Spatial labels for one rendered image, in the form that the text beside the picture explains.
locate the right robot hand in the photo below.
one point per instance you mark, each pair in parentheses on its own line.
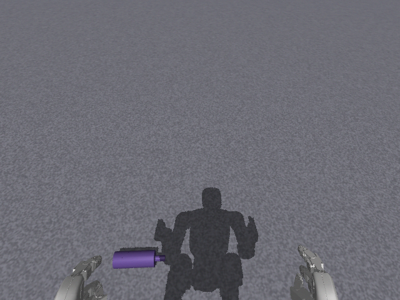
(320,283)

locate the bottle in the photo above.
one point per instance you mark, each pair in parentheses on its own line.
(136,259)

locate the left robot hand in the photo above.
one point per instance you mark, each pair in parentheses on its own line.
(72,288)

